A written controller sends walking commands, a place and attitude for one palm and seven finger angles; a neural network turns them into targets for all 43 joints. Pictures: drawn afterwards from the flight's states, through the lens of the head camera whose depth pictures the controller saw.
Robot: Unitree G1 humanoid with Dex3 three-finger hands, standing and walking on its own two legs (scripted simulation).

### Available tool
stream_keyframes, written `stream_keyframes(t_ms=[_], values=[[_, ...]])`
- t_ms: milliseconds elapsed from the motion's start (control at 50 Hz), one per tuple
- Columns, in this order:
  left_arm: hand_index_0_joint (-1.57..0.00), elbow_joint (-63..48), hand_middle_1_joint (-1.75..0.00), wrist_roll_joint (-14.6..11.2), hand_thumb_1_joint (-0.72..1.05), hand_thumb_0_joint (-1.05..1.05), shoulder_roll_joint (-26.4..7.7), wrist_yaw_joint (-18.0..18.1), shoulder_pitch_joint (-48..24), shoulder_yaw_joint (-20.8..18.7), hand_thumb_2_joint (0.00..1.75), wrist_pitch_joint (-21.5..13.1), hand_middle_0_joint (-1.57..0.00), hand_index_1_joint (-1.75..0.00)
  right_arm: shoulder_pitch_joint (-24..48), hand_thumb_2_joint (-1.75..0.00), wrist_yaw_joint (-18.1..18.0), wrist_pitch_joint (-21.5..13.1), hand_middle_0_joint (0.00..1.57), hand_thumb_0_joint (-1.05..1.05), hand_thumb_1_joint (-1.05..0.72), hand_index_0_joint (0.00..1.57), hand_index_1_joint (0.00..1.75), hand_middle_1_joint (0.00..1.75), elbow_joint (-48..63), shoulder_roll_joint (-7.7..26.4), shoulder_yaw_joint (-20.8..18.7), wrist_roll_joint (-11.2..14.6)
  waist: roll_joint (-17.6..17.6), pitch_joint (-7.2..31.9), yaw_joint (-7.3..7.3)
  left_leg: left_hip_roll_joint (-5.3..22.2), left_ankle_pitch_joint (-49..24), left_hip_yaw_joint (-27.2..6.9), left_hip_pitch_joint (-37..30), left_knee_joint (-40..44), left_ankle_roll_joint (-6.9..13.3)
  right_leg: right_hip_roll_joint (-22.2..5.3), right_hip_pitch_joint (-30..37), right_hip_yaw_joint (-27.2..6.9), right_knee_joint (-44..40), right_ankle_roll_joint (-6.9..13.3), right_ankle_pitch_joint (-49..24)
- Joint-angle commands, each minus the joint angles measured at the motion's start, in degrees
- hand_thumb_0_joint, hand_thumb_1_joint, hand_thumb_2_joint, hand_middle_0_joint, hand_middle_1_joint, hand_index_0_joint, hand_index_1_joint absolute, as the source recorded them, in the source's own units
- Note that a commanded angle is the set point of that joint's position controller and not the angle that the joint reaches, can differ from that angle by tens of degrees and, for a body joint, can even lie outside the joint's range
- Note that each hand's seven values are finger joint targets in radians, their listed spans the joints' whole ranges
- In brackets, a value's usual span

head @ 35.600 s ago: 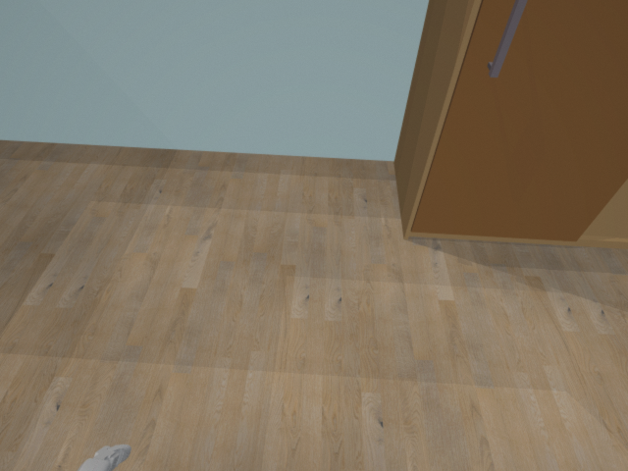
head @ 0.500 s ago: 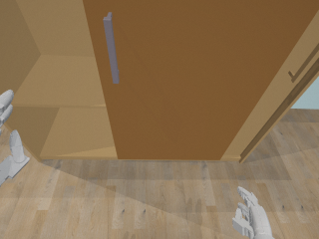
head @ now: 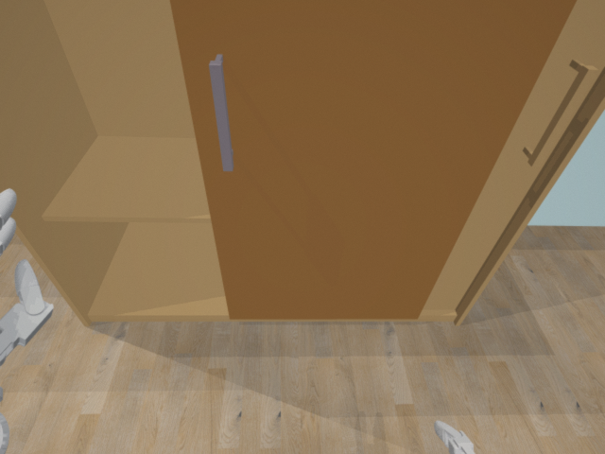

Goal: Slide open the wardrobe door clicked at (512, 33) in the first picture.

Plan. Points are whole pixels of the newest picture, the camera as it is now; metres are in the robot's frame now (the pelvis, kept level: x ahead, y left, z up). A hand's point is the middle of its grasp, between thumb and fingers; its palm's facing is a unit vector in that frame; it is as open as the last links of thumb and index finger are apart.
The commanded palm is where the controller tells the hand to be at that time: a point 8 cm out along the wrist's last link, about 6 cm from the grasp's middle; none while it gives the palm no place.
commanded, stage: stop stepping back and stand still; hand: left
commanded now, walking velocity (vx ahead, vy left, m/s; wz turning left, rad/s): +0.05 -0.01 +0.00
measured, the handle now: (224, 116) +0.70 +0.19 +0.11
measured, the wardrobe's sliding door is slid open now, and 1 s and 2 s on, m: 0.51 0.51 0.51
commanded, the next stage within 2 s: let the arm hang, fingers relaxed in 1.04 s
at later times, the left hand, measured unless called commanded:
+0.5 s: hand (64, 279) +0.25 +0.26 +0.17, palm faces +0.38 -0.77 -0.51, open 7.4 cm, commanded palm +0.18 +0.30 +0.18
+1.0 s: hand (29, 301) +0.22 +0.29 +0.16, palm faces +0.41 -0.80 -0.44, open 7.4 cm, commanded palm +0.16 +0.32 +0.18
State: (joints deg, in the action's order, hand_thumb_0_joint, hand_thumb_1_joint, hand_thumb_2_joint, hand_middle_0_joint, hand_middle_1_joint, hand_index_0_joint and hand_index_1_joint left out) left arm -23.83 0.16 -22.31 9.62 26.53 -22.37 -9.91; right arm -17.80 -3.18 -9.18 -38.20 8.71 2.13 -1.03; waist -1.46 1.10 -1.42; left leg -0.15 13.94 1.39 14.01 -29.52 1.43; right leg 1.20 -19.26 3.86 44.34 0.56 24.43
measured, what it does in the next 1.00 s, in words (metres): steps on the spot: left foot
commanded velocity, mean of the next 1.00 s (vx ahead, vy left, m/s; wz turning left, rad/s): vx -0.03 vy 0.01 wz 0.00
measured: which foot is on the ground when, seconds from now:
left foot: down 0.00-0.06, up 0.08-0.30, down 0.32-1.00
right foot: down 0.00-1.00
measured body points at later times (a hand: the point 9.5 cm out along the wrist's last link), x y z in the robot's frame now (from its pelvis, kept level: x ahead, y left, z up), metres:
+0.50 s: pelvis +0.03 +0.01 +0.00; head +0.06 +0.01 +0.45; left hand +0.22 +0.30 +0.20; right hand +0.21 -0.24 -0.07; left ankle +0.05 +0.13 -0.73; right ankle +0.01 -0.08 -0.73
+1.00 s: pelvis +0.01 +0.03 +0.01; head +0.02 +0.03 +0.46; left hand +0.20 +0.33 +0.19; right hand +0.16 -0.22 -0.07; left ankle +0.05 +0.13 -0.74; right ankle +0.01 -0.08 -0.74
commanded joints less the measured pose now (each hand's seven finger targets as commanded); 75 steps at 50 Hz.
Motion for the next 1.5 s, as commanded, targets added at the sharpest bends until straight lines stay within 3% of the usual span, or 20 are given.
stream_keyframes(t_ms=[0, 40, 60, 120, 200, 260, 300, 340, 420, 660, 760, 880, 1100, 1120, 1160, 1240, 1320, 1360, 1420, 1480], values=[[-0.2, -12.78, -0.3, -0.19, 0.9, 0.0, -11.54, 0.55, 2.0, -8.03, 0.9, -4.22, -0.2, -0.3, 9.49, -0.9, -0.71, -2.58, 0.2, 0.0, -0.9, 0.2, 0.3, 0.3, 10.17, 10.21, -4.02, -0.51, 7.87, 0.61, 2.26, 7.52, 19.72, -6.19, 17.6, 7.6, 2.3, -2.05, 18.77, -1.52, -19.08, 1.89, -0.78], [-0.2, -11.11, -0.3, -0.77, 0.9, 0.0, -14.1, 0.12, 0.66, -10.03, 0.9, -3.9, -0.2, -0.3, 8.93, -0.9, -0.41, -1.37, 0.2, 0.0, -0.9, 0.2, 0.3, 0.3, 10.35, 9.59, -4.72, -0.3, -11.66, 0.29, 2.27, 0.06, 12.72, 0.69, 22.94, -20.12, -0.86, -20.7, 13.43, -32.32, -32.89, 10.85, 8.75], [-0.2, -11.63, -0.3, -1.51, 0.9, 0.0, -14.84, 0.31, -2.43, -10.88, 0.9, -4.84, -0.2, -0.3, 8.74, -0.9, -0.43, -1.57, 0.2, 0.0, -0.9, 0.2, 0.3, 0.3, 9.73, 9.79, -4.52, -0.34, -9.49, -0.53, 2.02, 1.36, 11.05, -0.46, 22.31, -27.98, -1.58, -23.58, 11.77, -30.68, -32.63, 11.85, -4.7], [-0.2, -6.09, -0.3, -1.52, 0.9, 0.0, -11.08, 0.1, 0.19, -8.91, 0.9, -4.92, -0.2, -0.3, 6.44, -0.9, -0.08, -1.94, 0.2, 0.0, -0.9, 0.2, 0.3, 0.3, 7.78, 9.06, -4.4, 0.57, -2.08, 2.79, 0.79, 3.19, 7.65, -2.42, 16.76, -25.29, -2.16, -19.65, 11.94, -20.52, -25.75, 9.8, -22.84], [-0.2, -8.55, -0.3, -1.41, 0.9, 0.0, -11.21, 0.57, 0.79, -8.27, 0.9, -5.51, -0.2, -0.3, 9.26, -0.9, -0.97, -2.11, 0.2, 0.0, -0.9, 0.2, 0.3, 0.3, 8.83, 8.21, -3.46, 0.22, -4.65, 3.08, 1.81, 1.65, 3.98, 2.69, 8.38, -8.62, -1.28, -16.05, 12.27, -10.56, -20.01, 6.05, -39.76], [-0.2, -14.08, -0.3, -1.7, 0.9, 0.0, -12.0, 0.86, -1.17, -7.82, 0.9, -5.3, -0.2, -0.3, 8.69, -0.9, -1.07, -2.58, 0.2, 0.0, -0.9, 0.2, 0.3, 0.3, 9.81, 9.05, -4.3, 0.23, -3.96, 4.48, 1.47, 0.88, -6.22, 2.65, 1.07, 0.35, -0.83, -14.43, 10.55, -9.73, -17.47, 2.8, -37.15], [-0.2, -17.54, -0.3, -1.67, 0.9, 0.0, -12.98, 1.12, 0.54, -8.58, 0.9, -5.55, -0.2, -0.3, 9.14, -0.9, -1.46, -2.96, 0.2, 0.0, -0.9, 0.2, 0.3, 0.3, 10.8, 10.37, -5.11, 0.5, 3.06, 6.09, 2.23, 5.26, -20.94, -1.34, -3.48, 3.12, 0.4, -9.99, 8.98, -7.59, -14.37, 0.31, -32.79], [-0.2, -19.67, -0.3, -1.84, 0.9, 0.0, -13.56, 0.96, 2.44, -9.28, 0.9, -6.05, -0.2, -0.3, 9.26, -0.9, -1.54, -2.94, 0.2, 0.0, -0.9, 0.2, 0.3, 0.3, 11.98, 11.69, -5.85, 1.2, 7.33, 6.23, 2.77, 8.23, -22.01, -4.4, -3.76, 3.54, 1.03, -6.65, 7.36, -7.24, -15.44, -0.93, -23.57], [-0.2, -16.75, -0.3, -1.8, 0.9, 0.0, -12.98, 0.93, 3.65, -10.59, 0.9, -5.48, -0.2, -0.3, 8.84, -0.9, -1.49, -2.03, 0.2, 0.0, -0.9, 0.2, 0.3, 0.3, 11.86, 10.46, -5.18, 0.94, 6.86, 8.68, 2.06, 7.32, -29.04, -3.5, -2.48, 2.18, -0.19, -4.44, 12.01, -5.0, -14.69, -0.37, -32.75], [-0.2, -12.83, -0.3, -2.75, 0.9, 0.0, -10.45, -0.16, 1.04, -6.5, 0.9, -2.2, -0.2, -0.3, 10.3, -0.9, -1.71, -1.26, 0.2, 0.0, -0.9, 0.2, 0.3, 0.3, 12.26, 10.47, -4.13, 0.6, 1.87, 5.0, 1.77, 4.88, -6.9, -1.53, -1.18, 5.03, -0.78, -4.99, 7.56, -7.15, -24.72, 0.03, -17.66], [-0.2, -14.5, -0.3, -2.27, 0.9, 0.0, -11.37, 0.17, -2.61, -6.52, 0.9, -2.52, -0.2, -0.3, 10.82, -0.9, -2.03, -1.12, 0.2, 0.0, -0.9, 0.2, 0.3, 0.3, 12.31, 10.1, -3.72, 0.21, 4.29, 2.26, 1.79, 4.1, 0.18, -1.95, -1.03, 6.87, -0.62, -4.78, 4.98, -7.11, -27.32, 0.32, -9.25], [-0.2, -13.86, -0.3, -1.94, 0.9, 0.0, -11.36, 0.48, -1.22, -7.11, 0.9, -2.98, -0.2, -0.3, 10.69, -0.9, -2.1, -1.53, 0.2, 0.0, -0.9, 0.2, 0.3, 0.3, 12.29, 10.61, -3.89, 0.19, 7.86, 3.09, 2.27, 5.14, -0.55, -3.95, 0.64, 10.14, -0.43, -3.29, 8.74, -4.76, -24.6, 0.0, -11.23], [-0.2, -11.77, -0.3, -2.0, 0.9, 0.0, -10.43, 0.25, 1.43, -6.85, 0.9, -3.35, -0.2, -0.3, 10.3, -0.9, -1.8, -1.73, 0.2, 0.0, -0.9, 0.2, 0.3, 0.3, 11.81, 10.85, -4.26, 0.51, 4.58, 2.97, 2.08, 5.05, -0.43, -3.57, 1.24, 9.5, -0.41, -3.57, 8.8, -5.1, -24.85, -0.15, -12.93], [-0.2, 32.62, -0.3, 1.52, 0.9, 0.0, -1.66, -7.92, -3.07, 16.28, 0.9, 4.58, -0.2, -0.3, 12.43, -0.9, 3.61, -2.66, 0.2, 0.0, -0.9, 0.2, 0.3, 0.3, -3.5, 22.66, -6.91, 0.97, 5.96, 0.61, -1.23, 8.33, -15.97, -6.06, 5.13, 0.45, 0.15, -8.3, 2.98, -1.77, -15.35, 1.12, -19.72], [-0.2, 32.52, -0.3, 0.43, 0.9, 0.0, -1.38, -9.53, -4.61, 14.81, 0.9, 10.09, -0.2, -0.3, 9.7, -0.9, 3.31, 3.71, 0.2, 0.0, -0.9, 0.2, 0.3, 0.3, -0.07, 20.06, -6.38, 1.61, 10.31, 1.39, -0.08, 11.22, -13.33, -7.6, 5.86, 4.86, 1.63, -5.24, 0.9, -1.55, -11.04, 0.87, -5.46], [-0.2, 43.84, -0.3, 1.07, 0.9, 0.0, -2.95, -9.48, -8.11, 16.44, 0.9, 9.7, -0.2, -0.3, 10.57, -0.9, 2.92, 5.82, 0.2, 0.0, -0.9, 0.2, 0.3, 0.3, -1.46, 20.19, -5.23, -0.12, -1.07, 4.07, 1.73, 11.87, -11.17, -13.04, 9.51, 6.04, 5.37, -3.83, 6.15, -3.74, -8.12, 1.48, -5.08], [-0.2, 56.77, -0.3, 1.52, 0.9, 0.0, -4.23, -9.35, -14.31, 18.33, 0.9, 9.65, -0.2, -0.3, 9.04, -0.9, 3.23, 8.22, 0.2, 0.0, -0.9, 0.2, 0.3, 0.3, -5.94, 14.06, -4.23, -0.21, -12.99, 2.45, 0.0, 0.77, 2.41, -2.73, 4.83, -6.69, 0.18, -14.83, -0.86, -13.86, -24.29, 6.22, -6.28], [-0.2, 60.44, -0.3, 1.53, 0.9, 0.0, -3.66, -8.82, -18.48, 19.06, 0.9, 10.0, -0.2, -0.3, 7.5, -0.9, 2.85, 9.7, 0.2, 0.0, -0.9, 0.2, 0.3, 0.3, -8.12, 13.24, -4.46, -0.76, -8.92, 0.34, -0.88, 0.19, 5.31, -1.02, 1.69, -11.99, -0.17, -16.11, -4.95, -14.5, -27.15, 8.7, -5.82], [-0.2, 66.55, -0.3, 1.06, 0.9, 0.0, -2.62, -8.72, -18.44, 19.7, 0.9, 9.67, -0.2, -0.3, 5.29, -0.9, 2.61, 9.62, 0.2, 0.0, -0.9, 0.2, 0.3, 0.3, -11.04, 12.26, -4.12, -0.61, 2.79, 1.19, -1.64, 2.69, -6.56, -3.37, -1.99, -3.69, 0.12, -12.39, -2.05, -10.01, -21.14, 6.07, -13.62], [-0.2, 72.68, -0.3, 0.72, 0.9, 0.0, -0.52, -8.63, -13.57, 19.45, 0.9, 9.88, -0.2, -0.3, 8.12, -0.9, 2.02, 8.93, 0.2, 0.0, -0.9, 0.2, 0.3, 0.3, -12.98, 14.43, -4.13, -0.83, 13.37, 0.6, 1.95, 7.64, -7.48, -9.97, 4.38, 5.77, 2.17, -6.37, 6.77, -5.3, -18.43, 1.89, -10.25]])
